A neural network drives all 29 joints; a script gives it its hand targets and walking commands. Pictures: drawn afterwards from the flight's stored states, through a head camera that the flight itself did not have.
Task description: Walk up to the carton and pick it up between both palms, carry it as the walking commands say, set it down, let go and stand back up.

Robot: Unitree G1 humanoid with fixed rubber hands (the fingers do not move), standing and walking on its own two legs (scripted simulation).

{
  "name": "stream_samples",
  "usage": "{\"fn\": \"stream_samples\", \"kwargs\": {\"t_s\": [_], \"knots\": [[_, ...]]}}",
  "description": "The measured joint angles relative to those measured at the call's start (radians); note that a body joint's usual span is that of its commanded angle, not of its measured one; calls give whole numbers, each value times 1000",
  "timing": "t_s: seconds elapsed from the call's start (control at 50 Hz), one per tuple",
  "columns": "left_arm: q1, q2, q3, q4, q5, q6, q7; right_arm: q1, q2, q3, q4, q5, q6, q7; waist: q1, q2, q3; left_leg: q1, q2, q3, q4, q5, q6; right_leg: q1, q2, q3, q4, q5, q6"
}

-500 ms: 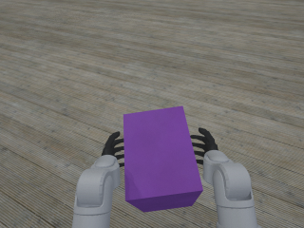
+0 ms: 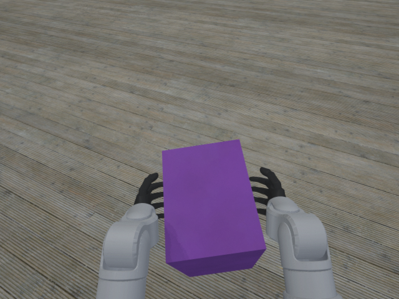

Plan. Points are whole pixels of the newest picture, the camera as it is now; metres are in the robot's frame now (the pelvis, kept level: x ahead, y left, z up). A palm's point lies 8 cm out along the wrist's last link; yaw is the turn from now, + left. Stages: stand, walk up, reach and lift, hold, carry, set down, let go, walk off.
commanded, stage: carry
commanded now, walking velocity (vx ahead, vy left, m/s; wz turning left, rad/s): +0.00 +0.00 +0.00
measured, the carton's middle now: (211, 215) +0.30 +0.00 +0.00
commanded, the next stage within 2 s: hold in 0.74 s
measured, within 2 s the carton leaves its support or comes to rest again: neither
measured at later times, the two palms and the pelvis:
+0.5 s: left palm (152, 208) +0.28 +0.11 +0.07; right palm (279, 204) +0.28 -0.13 +0.07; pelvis +0.00 -0.01 +0.00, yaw +0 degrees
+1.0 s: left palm (157, 229) +0.26 +0.11 +0.02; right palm (280, 238) +0.24 -0.14 +0.01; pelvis +0.01 +0.00 +0.01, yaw +4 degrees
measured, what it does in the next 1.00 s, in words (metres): stands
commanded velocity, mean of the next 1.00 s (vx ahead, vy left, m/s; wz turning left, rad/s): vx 0.00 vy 0.00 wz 0.00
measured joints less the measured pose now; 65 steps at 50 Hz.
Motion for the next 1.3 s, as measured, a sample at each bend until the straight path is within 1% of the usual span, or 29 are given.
{"fn": "stream_samples", "kwargs": {"t_s": [0.06, 0.08, 0.16, 0.22, 0.3, 0.32, 0.36, 0.38, 0.42, 0.46, 0.5, 0.56, 0.6, 0.62, 0.68, 0.72, 0.76, 0.78, 0.8, 0.84, 0.9, 0.92, 0.98, 1.0, 1.02, 1.04, 1.1, 1.18, 1.3], "knots": [[-8, -1, 11, 48, 7, -23, -15, -11, 2, -8, 44, -12, -17, 8, -1, 5, -8, 6, 4, -1, 2, -4, -4, 8, 4, -2, -2, -3, -2], [-9, -1, 12, 56, 3, -27, -9, -12, 2, -10, 53, -9, -22, 5, -1, 6, -9, 8, 6, -2, 4, -6, -5, 10, 6, -2, -1, -4, -3], [5, 0, 0, 11, -3, -23, -1, 6, -1, 2, 7, 2, -21, -1, -3, 5, 0, 9, 9, -8, 8, -9, -9, 15, 8, -8, 1, -9, -5], [-16, -2, 16, 81, 14, -47, -17, -18, 3, -10, 77, -19, -43, 11, -1, 7, -10, 12, 11, -7, 5, -8, -11, 16, 10, -8, -1, -8, -8], [-3, 0, 12, 63, 6, -44, -11, -8, 1, -5, 67, -11, -42, 8, 1, 8, -5, 13, 16, -7, 6, -10, -14, 19, 15, -8, -4, -8, -10], [-11, -1, 18, 88, 15, -57, -23, -14, 2, -10, 91, -22, -55, 18, 1, 7, -6, 13, 16, -7, 4, -9, -14, 19, 15, -8, -6, -7, -11], [-18, -2, 20, 106, 13, -60, -18, -17, 3, -12, 106, -23, -59, 15, 2, 5, -6, 11, 16, -6, 0, -7, -15, 15, 17, -8, -8, -6, -12], [-25, -3, 24, 132, 25, -74, -30, -22, 4, -18, 133, -36, -73, 27, 3, 6, -6, 11, 18, -6, -1, -6, -16, 16, 18, -8, -11, -4, -13], [-37, -5, 32, 167, 26, -92, -32, -30, 5, -30, 166, -36, -93, 29, 2, 8, 0, 11, 20, -7, 0, -6, -17, 18, 21, -9, -15, -2, -14], [-20, -3, 18, 101, 5, -85, -12, -9, 1, -16, 93, -9, -82, 8, 3, 8, 21, 7, 22, -5, 4, -7, -17, 13, 22, -7, -12, -1, -14], [-12, -1, 9, 62, 5, -92, -14, 1, 0, -9, 51, -6, -88, 8, 1, 7, 34, 3, 22, -5, 6, -8, -17, 10, 22, -8, -10, -2, -15], [-24, -3, 15, 106, 23, -110, -27, -11, 2, -18, 98, -22, -108, 21, -1, 7, 24, 2, 23, -6, 8, -10, -16, 9, 23, -8, -9, -4, -15], [-12, -1, 10, 91, 20, -105, -25, 0, 0, -10, 85, -16, -102, 17, -2, 4, 22, 6, 23, -5, 9, -14, -17, 12, 23, -8, -6, -8, -15], [-13, -1, 15, 112, 29, -119, -37, -4, 0, -14, 110, -26, -115, 28, -2, 3, 19, 10, 24, -5, 8, -15, -18, 16, 24, -7, -7, -10, -15], [-10, -1, 18, 134, 28, -127, -38, -6, 1, -19, 140, -28, -124, 32, -2, 5, 11, 14, 25, -4, 11, -19, -18, 20, 25, -7, -6, -12, -15], [4, 0, 8, 103, 20, -121, -32, 10, -2, -10, 105, -20, -114, 26, 0, 8, 12, 12, 26, -3, 13, -22, -16, 19, 26, -5, -6, -13, -14], [-7, -1, 16, 147, 27, -141, -47, 2, -1, -20, 145, -34, -135, 37, 1, 10, 5, 15, 26, -3, 11, -22, -15, 23, 26, -6, -10, -12, -12], [-22, -2, 27, 180, 49, -170, -72, -11, 2, -29, 177, -66, -161, 64, 1, 13, 42, 48, 25, -4, 3, -21, -14, 57, 31, -1, -21, -6, -11], [-44, -5, 43, 253, 69, -228, -95, -33, 5, -44, 251, -100, -214, 87, -2, 17, 82, 86, 19, -18, -14, -15, -16, 96, 42, 16, -39, -3, -11], [-55, -7, 53, 386, 91, -334, -101, -37, 6, -56, 374, -126, -313, 93, -9, 22, 118, 128, 7, -31, -46, 6, -9, 138, 51, 43, -71, 27, -5], [33, 4, 9, 407, 88, -425, -108, 53, -9, -22, 379, -121, -388, 95, -34, 44, 138, 155, 0, -40, -95, 29, -4, 170, 53, 48, -119, 36, 3], [64, 6, -9, 399, 83, -439, -114, 95, -13, -15, 356, -116, -396, 95, -51, 48, 135, 158, -7, -52, -110, 39, -2, 179, 55, 68, -134, 98, 10], [108, 7, -51, 395, 62, -457, -132, 194, -13, -34, 285, -104, -405, 105, -75, 63, 100, 156, -23, -102, -132, 56, 5, 189, 59, 102, -146, 57, 26], [100, 7, -52, 401, 55, -459, -138, 206, -12, -39, 275, -104, -405, 106, -81, 56, 89, 154, -32, -112, -128, 57, 6, 195, 60, 130, -149, 33, 26], [83, 7, -50, 407, 50, -461, -140, 204, -12, -44, 269, -105, -404, 106, -83, 46, 82, 151, -40, -119, -118, 56, 8, 198, 57, 145, -146, 23, 39], [58, 6, -46, 419, 51, -467, -141, 189, -13, -50, 273, -110, -403, 107, -81, 39, 83, 153, -42, -121, -107, 53, 8, 200, 57, 148, -134, 23, 45], [-54, -5, 1, 492, 76, -481, -138, 95, -13, -77, 318, -125, -391, 118, -74, 11, 99, 159, -40, -118, -64, 38, 11, 199, 66, 161, -82, 6, 30], [-226, -50, 104, 635, 146, -487, -131, -70, 12, -176, 432, -181, -378, 128, -92, -12, 126, 135, -50, -154, 11, 19, 10, 197, 110, 215, -28, -9, 17], [-295, -78, 180, 698, 211, -468, -137, -175, 45, -282, 532, -220, -371, 143, -106, 25, 122, 135, -57, -173, 17, 25, 3, 211, 108, 209, -37, -6, 28]]}}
